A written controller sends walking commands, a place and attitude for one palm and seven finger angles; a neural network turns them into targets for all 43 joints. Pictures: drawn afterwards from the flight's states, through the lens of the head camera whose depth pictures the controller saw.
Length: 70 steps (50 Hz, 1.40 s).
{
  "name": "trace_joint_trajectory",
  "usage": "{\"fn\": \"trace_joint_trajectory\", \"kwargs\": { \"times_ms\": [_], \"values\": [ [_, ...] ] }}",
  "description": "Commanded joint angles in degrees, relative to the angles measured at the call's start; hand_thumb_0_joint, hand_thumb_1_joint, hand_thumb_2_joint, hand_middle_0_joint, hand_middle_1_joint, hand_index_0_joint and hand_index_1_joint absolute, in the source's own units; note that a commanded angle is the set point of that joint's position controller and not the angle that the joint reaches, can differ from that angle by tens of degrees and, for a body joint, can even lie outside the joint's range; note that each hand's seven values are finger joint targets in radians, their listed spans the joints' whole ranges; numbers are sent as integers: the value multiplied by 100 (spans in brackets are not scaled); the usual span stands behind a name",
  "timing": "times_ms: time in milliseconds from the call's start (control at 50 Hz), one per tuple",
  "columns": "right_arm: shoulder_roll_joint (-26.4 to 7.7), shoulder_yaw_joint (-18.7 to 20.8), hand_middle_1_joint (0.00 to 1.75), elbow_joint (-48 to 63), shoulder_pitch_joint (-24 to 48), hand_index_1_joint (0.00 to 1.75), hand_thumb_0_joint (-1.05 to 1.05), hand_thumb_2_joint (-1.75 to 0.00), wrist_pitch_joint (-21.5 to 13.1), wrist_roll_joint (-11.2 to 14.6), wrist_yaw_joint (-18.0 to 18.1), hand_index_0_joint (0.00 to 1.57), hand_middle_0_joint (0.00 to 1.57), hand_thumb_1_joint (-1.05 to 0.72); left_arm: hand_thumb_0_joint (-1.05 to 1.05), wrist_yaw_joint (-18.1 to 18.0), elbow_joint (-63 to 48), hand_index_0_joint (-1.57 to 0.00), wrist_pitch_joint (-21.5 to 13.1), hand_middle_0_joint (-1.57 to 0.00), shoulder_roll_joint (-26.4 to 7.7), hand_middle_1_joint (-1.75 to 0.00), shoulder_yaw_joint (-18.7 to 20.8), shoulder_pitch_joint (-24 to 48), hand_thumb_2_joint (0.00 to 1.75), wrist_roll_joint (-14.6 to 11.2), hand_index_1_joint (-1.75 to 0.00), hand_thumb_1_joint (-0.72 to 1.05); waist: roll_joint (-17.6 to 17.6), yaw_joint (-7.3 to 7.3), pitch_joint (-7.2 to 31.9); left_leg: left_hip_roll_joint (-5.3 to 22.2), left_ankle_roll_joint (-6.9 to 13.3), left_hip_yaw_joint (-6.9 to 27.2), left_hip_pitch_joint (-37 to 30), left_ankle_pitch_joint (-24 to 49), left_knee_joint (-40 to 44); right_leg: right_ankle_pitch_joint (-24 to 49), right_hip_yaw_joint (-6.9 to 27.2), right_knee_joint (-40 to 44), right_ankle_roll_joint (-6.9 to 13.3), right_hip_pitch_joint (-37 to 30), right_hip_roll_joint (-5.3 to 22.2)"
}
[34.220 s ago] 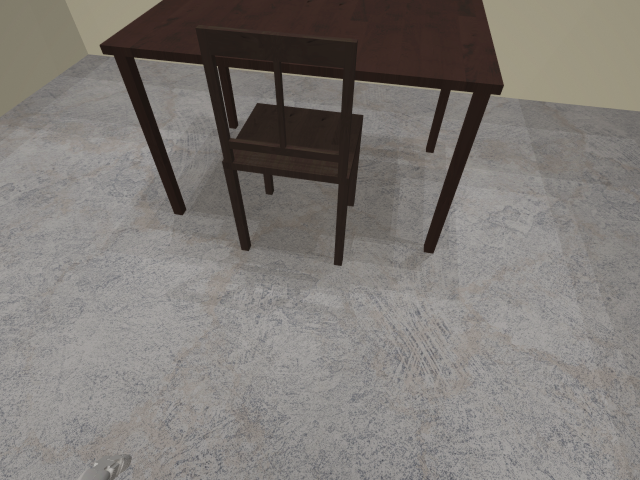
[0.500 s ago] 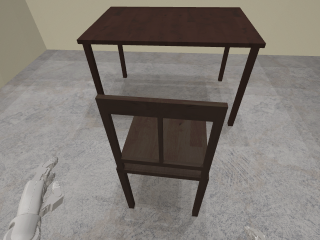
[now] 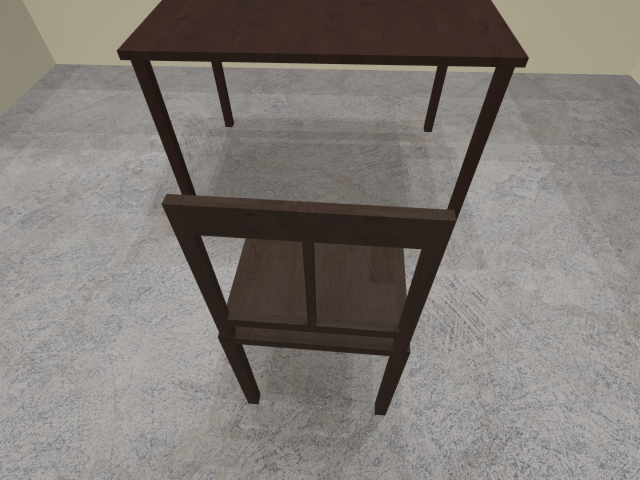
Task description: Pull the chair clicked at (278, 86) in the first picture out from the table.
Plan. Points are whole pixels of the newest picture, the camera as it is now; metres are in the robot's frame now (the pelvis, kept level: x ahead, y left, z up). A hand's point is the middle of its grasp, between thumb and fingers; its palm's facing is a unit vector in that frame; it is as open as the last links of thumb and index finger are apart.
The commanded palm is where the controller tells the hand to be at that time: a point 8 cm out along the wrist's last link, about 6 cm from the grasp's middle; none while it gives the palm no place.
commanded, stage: let the arm hang, fingers relaxed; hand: left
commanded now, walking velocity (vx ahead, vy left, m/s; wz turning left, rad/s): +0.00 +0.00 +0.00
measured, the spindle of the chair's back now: (310, 285) +0.45 +0.05 -0.10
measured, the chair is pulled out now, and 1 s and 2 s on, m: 0.64 0.64 0.64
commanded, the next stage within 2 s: look to check the result in 0.48 s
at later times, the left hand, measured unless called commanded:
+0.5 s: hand out of the picture +0.02 +0.16 -0.17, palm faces +0.01 -0.98 -0.21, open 7.3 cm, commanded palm none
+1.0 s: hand out of the picture +0.01 +0.16 -0.17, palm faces +0.02 -0.98 -0.18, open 7.3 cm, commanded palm none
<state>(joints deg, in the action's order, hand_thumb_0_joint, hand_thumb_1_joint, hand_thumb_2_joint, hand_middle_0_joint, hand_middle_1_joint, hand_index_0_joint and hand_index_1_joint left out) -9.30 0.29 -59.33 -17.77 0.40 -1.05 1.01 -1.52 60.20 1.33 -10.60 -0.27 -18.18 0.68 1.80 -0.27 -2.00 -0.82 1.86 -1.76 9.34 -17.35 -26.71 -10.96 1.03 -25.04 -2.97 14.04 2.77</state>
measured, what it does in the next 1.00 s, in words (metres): stands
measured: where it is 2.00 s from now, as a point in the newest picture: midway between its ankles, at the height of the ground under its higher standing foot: outside the picture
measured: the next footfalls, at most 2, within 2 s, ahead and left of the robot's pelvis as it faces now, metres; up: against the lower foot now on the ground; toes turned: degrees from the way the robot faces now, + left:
none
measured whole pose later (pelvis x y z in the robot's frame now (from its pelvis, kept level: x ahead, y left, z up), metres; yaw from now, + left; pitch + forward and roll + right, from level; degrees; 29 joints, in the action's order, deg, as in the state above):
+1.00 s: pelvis +0.02 +0.00 +0.00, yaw -1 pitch +0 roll +0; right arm -7.2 0.0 -65.1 -17.9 -1.0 -0.8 1.9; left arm -2.1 64.5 0.2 -6.9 -0.7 -17.4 0.5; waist 1.2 0.0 -1.2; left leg -0.5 1.5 -2.2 5.8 -17.4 -23.2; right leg -11.9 1.3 -23.6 -2.7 11.6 2.4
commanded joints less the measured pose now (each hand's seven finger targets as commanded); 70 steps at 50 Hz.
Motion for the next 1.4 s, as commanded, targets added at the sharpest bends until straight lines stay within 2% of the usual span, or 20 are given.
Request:
{"fn": "trace_joint_trajectory", "kwargs": {
  "times_ms": [0, 40, 140, 200, 440, 460, 540, 660, 720, 780, 920, 960, 1040, 1080, 1140, 1160, 1240, 1260, 1320, 1380],
  "values": [
    [-528, 125, 30, 102, -373, 30, 0, -90, -130, 34, 48, 20, 20, -90, 0, -51, -154, -20, -141, -20, -410, -30, 43, -185, 90, 2, -30, 90, -244, 55, 18, 626, 154, 524, 43, 1021, 683, 597, 253, 358, 388, -66, 253],
    [-503, 118, 30, 35, -411, 30, 0, -90, -140, 40, 60, 20, 20, -90, 0, -59, -99, -20, -156, -20, -372, -30, 32, -176, 90, 0, -30, 90, -414, 72, -1, 635, 145, 503, -26, 1212, 666, 745, 262, 351, 382, -70, 262],
    [-446, 93, 30, -105, -449, 30, 0, -90, -164, 35, 81, 20, 20, -90, 0, -77, -2, -20, -176, -20, -304, -30, 41, -174, 90, -2, -30, 90, -335, 72, 55, 648, 133, 451, -177, 1616, 676, 1015, 247, 311, 389, -147, 287],
    [-373, 74, 30, -179, -423, 30, 0, -90, -150, 28, 90, 20, 20, -90, 0, -84, 51, -20, -163, -20, -282, -30, 43, -158, 90, -5, -30, 90, -23, 57, -120, 649, 114, 420, -106, 1594, 725, 950, 255, 330, 402, -109, 279],
    [-334, 70, 30, -324, -492, 30, 0, -90, -155, 39, 93, 20, 20, -90, 0, -73, 127, -20, -184, -20, -248, -30, 45, -158, 90, -13, -30, 90, -253, 68, -68, 636, 121, 424, -158, 1351, 755, 874, 285, 438, 408, -179, 276],
    [-316, 71, 30, -339, -493, 30, 0, -90, -142, 40, 94, 20, 20, -90, 0, -77, 115, -20, -174, -20, -248, -30, 36, -112, 90, -15, -30, 90, -213, 68, -232, 637, 131, 434, -65, 1286, 783, 800, 272, 471, 420, -132, 260],
    [-314, 69, 30, -380, -543, 30, 0, -90, -175, 43, 105, 20, 20, -90, 0, -81, 147, -20, -194, -20, -215, -30, 44, -191, 90, -18, -30, 90, -278, 75, 25, 642, 126, 431, -240, 1591, 718, 1056, 274, 401, 418, -241, 284],
    [-264, 61, 30, -420, -535, 30, 0, -90, -156, 49, 119, 20, 20, -90, 0, -88, 182, -20, -173, -20, -180, -30, 36, -186, 90, -21, -30, 90, -188, 70, -258, 645, 133, 427, -126, 1422, 771, 864, 255, 462, 433, -125, 266],
    [-243, 58, 30, -443, -560, 30, 0, -90, -180, 46, 122, 20, 20, -90, 0, -87, 210, -20, -177, -20, -156, -30, 43, -259, 90, -19, -30, 90, -129, 70, -65, 649, 133, 427, -228, 1533, 746, 889, 267, 421, 426, -180, 272],
    [-227, 62, 30, -457, -541, 30, 0, -90, -167, 50, 122, 20, 20, -90, 0, -89, 217, -20, -171, -20, -141, -30, 34, -247, 90, -15, -30, 90, -173, 73, -197, 642, 138, 438, -148, 1405, 760, 796, 267, 465, 427, -126, 267],
    [-239, 65, 30, -488, -581, 30, 0, -90, -196, 52, 133, 20, 20, -90, 0, -92, 239, -20, -185, -20, -117, -30, 39, -308, 90, -19, -30, 90, -156, 73, -15, 652, 140, 438, -274, 1634, 721, 923, 263, 418, 428, -201, 272],
    [-230, 61, 30, -483, -522, 30, 0, -90, -177, 55, 133, 20, 20, -90, 0, -95, 244, -20, -169, -20, -111, -30, 27, -281, 90, -20, -30, 90, -112, 65, -302, 647, 149, 435, -147, 1529, 756, 835, 230, 465, 430, -76, 276],
    [-215, 58, 30, -504, -581, 30, 0, -90, -194, 54, 138, 20, 20, -90, 0, -95, 251, -20, -181, -20, -85, -30, 29, -340, 90, -23, -30, 90, -225, 71, -142, 645, 151, 463, -212, 1590, 730, 890, 257, 438, 422, -154, 275],
    [-212, 62, 30, -494, -571, 30, 0, -90, -180, 55, 136, 20, 20, -90, 0, -100, 237, -20, -170, -20, -81, -30, 27, -309, 90, -16, -30, 90, -203, 74, -288, 648, 156, 461, -132, 1497, 766, 800, 251, 453, 423, -98, 271],
    [-206, 67, 30, -509, -592, 30, 0, -90, -201, 53, 139, 20, 20, -90, 0, -99, 251, -20, -180, -20, -69, -30, 35, -359, 90, -21, -30, 90, -227, 73, -91, 645, 158, 470, -244, 1638, 736, 887, 238, 420, 416, -180, 281],
    [-224, 67, 30, -493, -577, 30, 0, -90, -193, 58, 142, 20, 20, -90, 0, -100, 236, -20, -173, -20, -87, -30, 31, -324, 90, -21, -30, 90, -76, 66, -199, 639, 162, 461, -177, 1610, 748, 853, 227, 451, 429, -161, 283],
    [-214, 58, 30, -514, -598, 30, 0, -90, -209, 54, 148, 20, 20, -90, 0, -99, 253, -20, -174, -20, -70, -30, 33, -375, 90, -27, -30, 90, -202, 68, -127, 646, 161, 484, -243, 1725, 736, 878, 232, 402, 414, -162, 276],
    [-222, 63, 30, -516, -582, 30, 0, -90, -196, 57, 147, 20, 20, -90, 0, -101, 240, -20, -166, -20, -74, -30, 30, -335, 90, -27, -30, 90, -137, 63, -268, 652, 162, 470, -165, 1666, 758, 826, 205, 426, 424, -118, 274],
    [-216, 59, 30, -528, -618, 30, 0, -90, -216, 56, 148, 20, 20, -90, 0, -102, 245, -20, -169, -20, -61, -30, 39, -378, 90, -25, -30, 90, -177, 64, -100, 650, 165, 476, -241, 1762, 739, 871, 217, 390, 414, -189, 285],
    [-205, 62, 30, -531, -610, 30, 0, -90, -204, 54, 152, 20, 20, -90, 0, -108, 233, -20, -160, -20, -40, -30, 34, -364, 90, -25, -30, 90, -135, 62, -273, 643, 173, 486, -157, 1661, 770, 777, 226, 411, 418, -108, 270]
  ]
}}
